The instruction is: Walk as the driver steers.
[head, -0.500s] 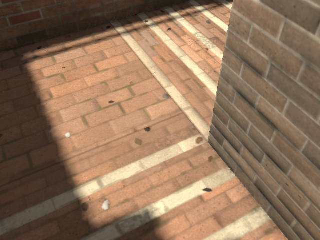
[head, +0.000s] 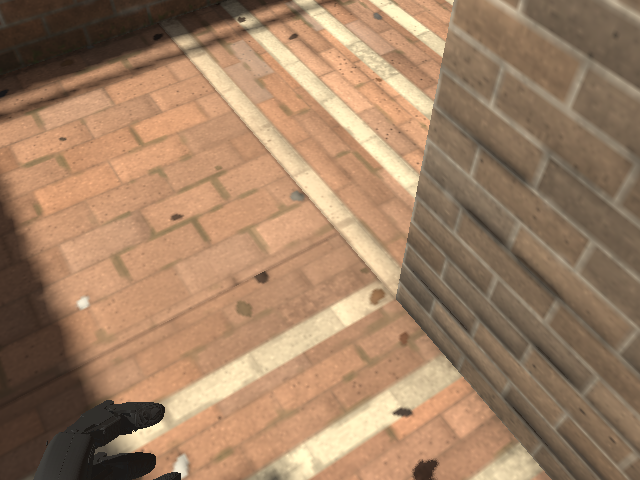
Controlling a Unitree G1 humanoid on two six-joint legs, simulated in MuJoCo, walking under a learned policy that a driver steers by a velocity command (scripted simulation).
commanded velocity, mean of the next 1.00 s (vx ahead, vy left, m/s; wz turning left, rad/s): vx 0.49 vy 0.00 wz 0.00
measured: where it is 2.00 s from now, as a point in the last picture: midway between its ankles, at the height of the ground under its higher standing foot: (210, 212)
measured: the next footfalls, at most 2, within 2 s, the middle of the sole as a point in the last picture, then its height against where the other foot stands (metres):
left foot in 0.52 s outside the picture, level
right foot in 1.06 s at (307, 339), level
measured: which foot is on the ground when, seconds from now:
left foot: down 0.00-0.04, up 0.06-0.50, down 0.52-1.00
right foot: down 0.00-0.52, up 0.54-1.00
